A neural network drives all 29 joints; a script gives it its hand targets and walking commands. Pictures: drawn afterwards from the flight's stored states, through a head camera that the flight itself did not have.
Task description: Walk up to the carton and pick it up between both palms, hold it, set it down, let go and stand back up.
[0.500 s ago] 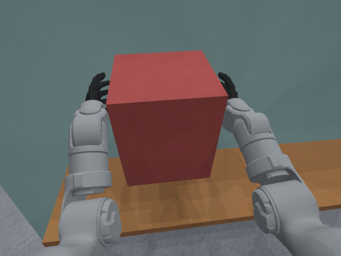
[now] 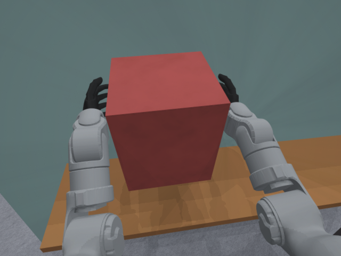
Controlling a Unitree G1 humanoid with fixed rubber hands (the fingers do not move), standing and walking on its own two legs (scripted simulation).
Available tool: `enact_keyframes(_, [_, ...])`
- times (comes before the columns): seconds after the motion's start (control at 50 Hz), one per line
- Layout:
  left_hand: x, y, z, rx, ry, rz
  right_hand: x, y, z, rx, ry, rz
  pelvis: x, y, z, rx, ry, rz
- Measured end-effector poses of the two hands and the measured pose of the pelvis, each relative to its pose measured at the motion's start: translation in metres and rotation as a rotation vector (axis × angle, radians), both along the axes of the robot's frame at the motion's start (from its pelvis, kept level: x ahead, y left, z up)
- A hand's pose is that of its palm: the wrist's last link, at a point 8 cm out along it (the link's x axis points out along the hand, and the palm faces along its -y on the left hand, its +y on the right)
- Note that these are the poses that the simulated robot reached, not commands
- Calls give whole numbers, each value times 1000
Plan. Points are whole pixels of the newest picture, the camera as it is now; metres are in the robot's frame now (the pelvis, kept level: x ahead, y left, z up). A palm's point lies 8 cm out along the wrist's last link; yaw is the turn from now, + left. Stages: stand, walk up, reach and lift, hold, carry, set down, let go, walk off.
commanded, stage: hold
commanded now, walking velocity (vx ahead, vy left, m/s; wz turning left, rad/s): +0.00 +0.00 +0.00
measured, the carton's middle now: (164, 122) +0.37 +0.00 +0.18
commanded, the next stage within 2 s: none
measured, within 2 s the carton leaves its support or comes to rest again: neither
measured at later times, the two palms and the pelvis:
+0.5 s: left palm (92, 108) +0.35 +0.15 +0.25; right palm (231, 104) +0.35 -0.15 +0.24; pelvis -0.01 -0.01 +0.00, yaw +0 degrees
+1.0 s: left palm (94, 110) +0.36 +0.15 +0.24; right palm (228, 105) +0.36 -0.15 +0.23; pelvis +0.00 +0.00 +0.00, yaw +0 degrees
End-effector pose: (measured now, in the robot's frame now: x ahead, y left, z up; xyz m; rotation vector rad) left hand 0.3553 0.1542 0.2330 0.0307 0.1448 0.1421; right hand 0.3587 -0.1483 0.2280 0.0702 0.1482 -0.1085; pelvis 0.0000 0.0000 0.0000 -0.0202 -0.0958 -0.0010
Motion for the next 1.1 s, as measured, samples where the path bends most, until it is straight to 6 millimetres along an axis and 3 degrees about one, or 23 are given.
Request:
enact_keyframes(0.44, [-6, -2, 14, -10, 13, -11, -7, -1, 11, 7, 16, -4, -11, -7, 0, 7, -2, -2])
enact_keyframes(0.84, [7, 1, 8, 2, 19, -20, 3, 1, 8, -8, 23, -11, -5, -1, 0, 2, 23, -5])
enact_keyframes(1.1, [2, -2, 2, 0, 1, -11, 1, -1, 2, -3, 5, -4, 0, 1, 0, 0, 8, -6])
